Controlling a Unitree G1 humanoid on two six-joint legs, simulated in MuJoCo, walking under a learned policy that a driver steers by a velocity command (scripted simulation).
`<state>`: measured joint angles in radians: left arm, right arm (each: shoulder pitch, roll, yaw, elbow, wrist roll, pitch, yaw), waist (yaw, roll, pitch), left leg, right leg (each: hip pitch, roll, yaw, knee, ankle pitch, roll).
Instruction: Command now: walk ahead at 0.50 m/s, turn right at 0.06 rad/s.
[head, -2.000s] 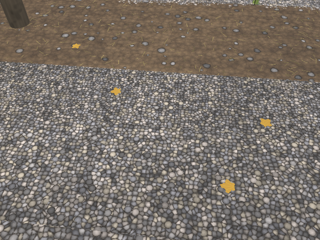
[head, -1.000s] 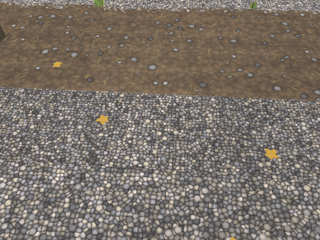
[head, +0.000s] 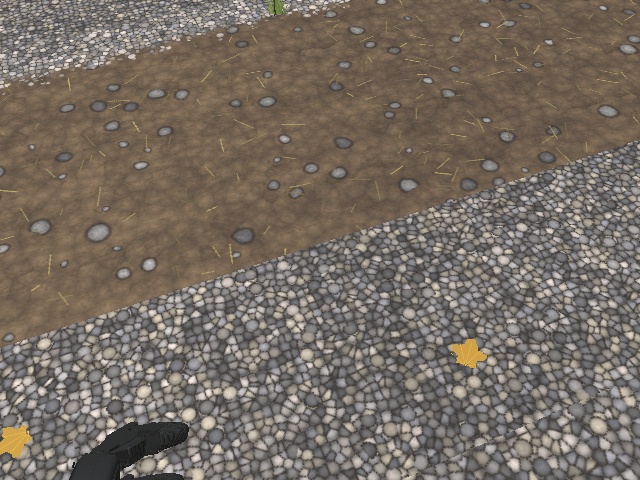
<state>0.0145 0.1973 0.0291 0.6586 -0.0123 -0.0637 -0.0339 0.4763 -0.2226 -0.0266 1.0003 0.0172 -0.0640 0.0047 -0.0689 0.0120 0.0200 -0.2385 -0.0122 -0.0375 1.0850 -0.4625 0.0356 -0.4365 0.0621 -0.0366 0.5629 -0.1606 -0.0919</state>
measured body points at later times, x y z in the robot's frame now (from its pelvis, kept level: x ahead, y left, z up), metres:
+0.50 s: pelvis +0.24 +0.05 -0.01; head +0.24 +0.05 +0.44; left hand +0.28 +0.31 -0.15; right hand +0.36 -0.21 -0.12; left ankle +0.24 +0.16 -0.73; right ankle +0.11 -0.08 -0.65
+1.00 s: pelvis +0.54 -0.03 -0.13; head +0.56 -0.04 +0.32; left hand +0.80 +0.17 -0.19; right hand +0.42 -0.29 -0.26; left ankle +0.27 +0.16 -0.68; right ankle +0.65 -0.12 -0.88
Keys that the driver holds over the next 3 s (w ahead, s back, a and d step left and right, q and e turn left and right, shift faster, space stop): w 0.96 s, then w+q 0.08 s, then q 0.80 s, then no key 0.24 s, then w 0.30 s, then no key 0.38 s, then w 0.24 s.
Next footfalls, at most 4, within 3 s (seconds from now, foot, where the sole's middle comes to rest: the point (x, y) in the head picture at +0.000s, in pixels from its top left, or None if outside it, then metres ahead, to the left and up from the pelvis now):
0.40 left None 0.28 0.16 -0.76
0.98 right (370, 415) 0.67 -0.13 -0.93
1.46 left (282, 355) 0.85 0.08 -0.93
1.88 right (363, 333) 0.90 -0.14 -0.93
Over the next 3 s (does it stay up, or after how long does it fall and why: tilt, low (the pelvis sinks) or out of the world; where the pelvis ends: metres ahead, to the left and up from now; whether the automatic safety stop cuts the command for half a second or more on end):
stays up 0.97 0.00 -0.15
